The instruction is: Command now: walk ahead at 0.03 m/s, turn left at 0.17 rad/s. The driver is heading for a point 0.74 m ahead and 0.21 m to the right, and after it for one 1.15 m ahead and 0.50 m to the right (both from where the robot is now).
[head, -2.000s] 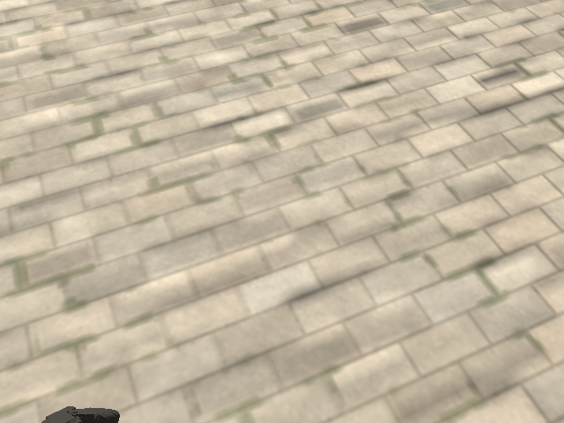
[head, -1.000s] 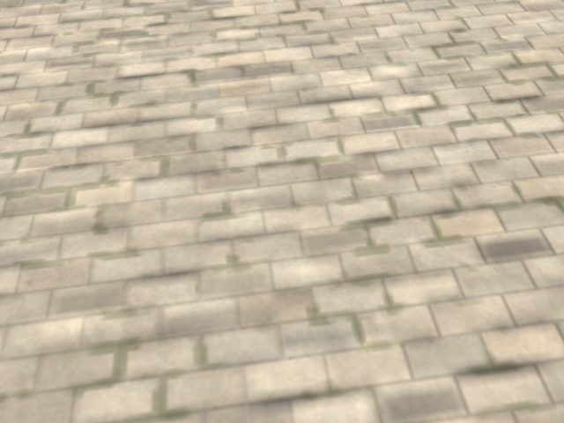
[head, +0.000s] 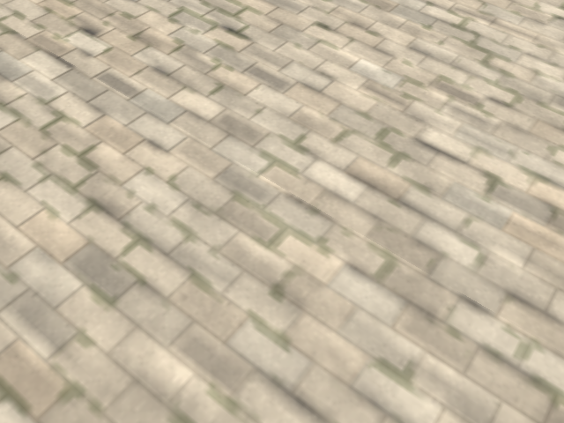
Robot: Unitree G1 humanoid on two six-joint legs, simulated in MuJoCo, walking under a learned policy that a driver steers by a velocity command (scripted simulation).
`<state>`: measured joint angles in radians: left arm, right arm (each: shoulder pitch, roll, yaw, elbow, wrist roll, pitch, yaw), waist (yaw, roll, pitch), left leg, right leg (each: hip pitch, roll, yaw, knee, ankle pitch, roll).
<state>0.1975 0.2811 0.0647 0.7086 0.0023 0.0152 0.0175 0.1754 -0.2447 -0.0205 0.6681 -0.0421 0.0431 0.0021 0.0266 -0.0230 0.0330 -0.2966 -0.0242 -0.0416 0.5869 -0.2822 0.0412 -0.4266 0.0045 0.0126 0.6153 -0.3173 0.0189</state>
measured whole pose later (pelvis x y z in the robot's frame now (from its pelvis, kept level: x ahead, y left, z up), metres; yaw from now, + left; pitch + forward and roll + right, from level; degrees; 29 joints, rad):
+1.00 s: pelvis +0.44 +0.04 -0.02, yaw -10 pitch +2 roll +1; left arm 0.03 0.28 0.02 0.71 0.02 -0.02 -0.09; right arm 0.50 -0.25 -0.03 0.89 -0.03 -0.11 -0.01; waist -0.06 -0.01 0.03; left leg 0.29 -0.06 0.24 0.07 -0.39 0.01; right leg -0.76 -0.01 -0.13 0.72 0.07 -0.14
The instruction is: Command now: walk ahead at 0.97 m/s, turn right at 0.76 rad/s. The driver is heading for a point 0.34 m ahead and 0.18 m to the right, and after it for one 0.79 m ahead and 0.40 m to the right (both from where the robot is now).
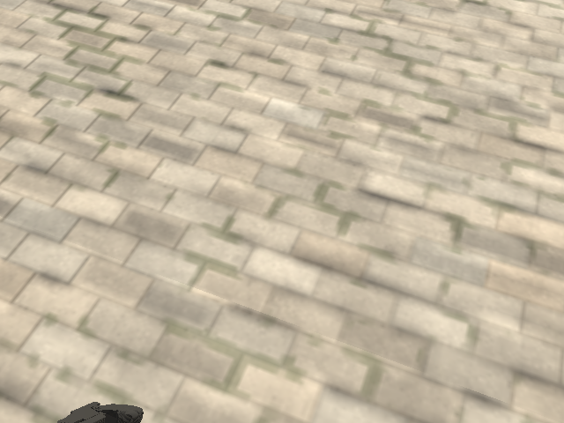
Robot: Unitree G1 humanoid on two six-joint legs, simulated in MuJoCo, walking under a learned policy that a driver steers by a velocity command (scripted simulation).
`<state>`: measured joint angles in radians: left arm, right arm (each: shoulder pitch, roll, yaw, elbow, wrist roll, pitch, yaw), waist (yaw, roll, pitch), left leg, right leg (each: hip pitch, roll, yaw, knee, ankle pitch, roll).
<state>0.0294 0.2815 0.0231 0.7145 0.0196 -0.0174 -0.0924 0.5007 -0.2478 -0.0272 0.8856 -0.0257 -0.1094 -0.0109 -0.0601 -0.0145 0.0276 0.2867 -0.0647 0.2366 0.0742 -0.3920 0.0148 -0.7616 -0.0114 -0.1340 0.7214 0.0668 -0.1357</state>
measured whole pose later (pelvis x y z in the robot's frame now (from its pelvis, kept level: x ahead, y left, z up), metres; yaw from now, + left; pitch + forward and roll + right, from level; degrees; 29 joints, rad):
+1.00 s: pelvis +0.50 -0.06 +0.02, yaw -59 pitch +2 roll +3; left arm 0.18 0.33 0.09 0.58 0.00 0.04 0.01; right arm 0.05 -0.34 -0.10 0.69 -0.01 0.00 -0.02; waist 0.00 0.04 0.08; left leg -0.52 0.03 0.02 1.02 -0.44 -0.04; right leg -0.37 0.01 0.04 0.59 -0.24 -0.05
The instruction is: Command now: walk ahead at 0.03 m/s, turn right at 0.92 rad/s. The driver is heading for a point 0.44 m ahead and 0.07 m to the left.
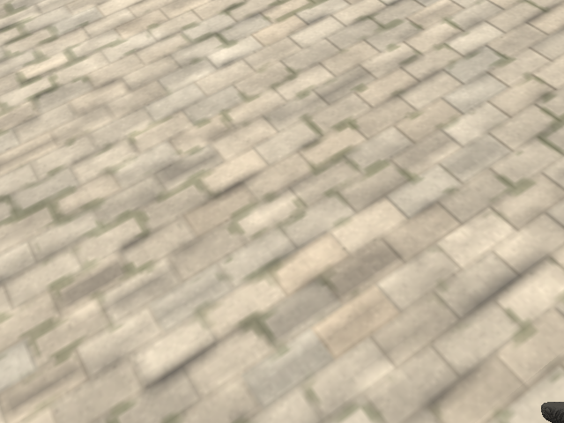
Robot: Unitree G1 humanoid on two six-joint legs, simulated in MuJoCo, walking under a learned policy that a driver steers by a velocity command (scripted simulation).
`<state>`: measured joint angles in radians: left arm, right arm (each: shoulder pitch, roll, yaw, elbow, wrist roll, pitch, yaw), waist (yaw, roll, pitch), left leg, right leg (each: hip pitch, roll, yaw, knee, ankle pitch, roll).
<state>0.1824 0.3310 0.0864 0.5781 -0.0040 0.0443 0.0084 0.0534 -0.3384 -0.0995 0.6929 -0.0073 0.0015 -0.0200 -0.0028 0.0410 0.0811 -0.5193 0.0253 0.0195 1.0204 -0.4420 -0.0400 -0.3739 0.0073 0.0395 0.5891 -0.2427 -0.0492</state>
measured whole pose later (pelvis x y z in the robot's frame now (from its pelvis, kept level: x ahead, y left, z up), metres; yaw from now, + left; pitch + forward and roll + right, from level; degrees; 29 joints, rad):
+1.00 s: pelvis +0.03 +0.01 +0.00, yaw -11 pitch -1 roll +0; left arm 0.20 0.20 0.03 0.77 0.01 0.01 0.02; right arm 0.19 -0.24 -0.04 0.85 -0.01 0.00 -0.02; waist -0.02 0.00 0.03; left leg -0.23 0.04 0.00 0.53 -0.27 -0.04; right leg -0.20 0.02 0.06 0.55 -0.33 -0.01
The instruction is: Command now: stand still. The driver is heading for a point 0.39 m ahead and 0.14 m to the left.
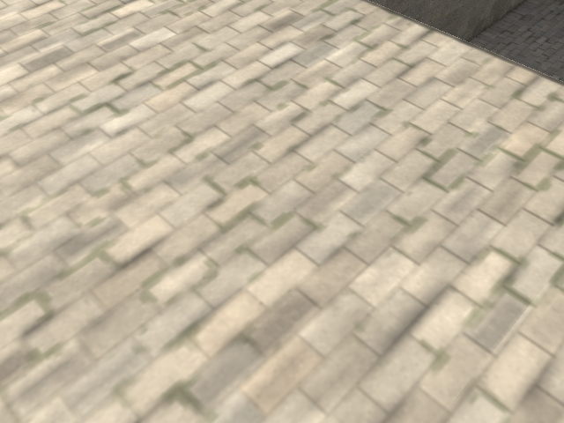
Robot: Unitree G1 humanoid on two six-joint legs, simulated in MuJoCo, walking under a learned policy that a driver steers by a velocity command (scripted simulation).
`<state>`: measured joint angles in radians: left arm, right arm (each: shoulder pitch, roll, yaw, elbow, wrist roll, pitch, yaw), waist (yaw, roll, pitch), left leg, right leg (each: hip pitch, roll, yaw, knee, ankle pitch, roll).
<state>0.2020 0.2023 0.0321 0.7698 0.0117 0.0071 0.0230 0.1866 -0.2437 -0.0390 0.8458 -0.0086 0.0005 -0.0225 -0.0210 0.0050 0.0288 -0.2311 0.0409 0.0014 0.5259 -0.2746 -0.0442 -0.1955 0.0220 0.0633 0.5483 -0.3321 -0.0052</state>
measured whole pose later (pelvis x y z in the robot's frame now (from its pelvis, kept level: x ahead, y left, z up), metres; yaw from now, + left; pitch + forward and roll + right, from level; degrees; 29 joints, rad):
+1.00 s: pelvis +0.37 +0.05 -0.01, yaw +1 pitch +1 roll -1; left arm 0.05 0.24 0.03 0.83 0.00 -0.09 -0.04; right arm 0.35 -0.24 -0.03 0.95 0.02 -0.06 -0.02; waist -0.02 0.01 0.08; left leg -0.30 -0.01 -0.09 1.24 -0.51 -0.02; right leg -0.45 0.06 -0.06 0.49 -0.06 -0.08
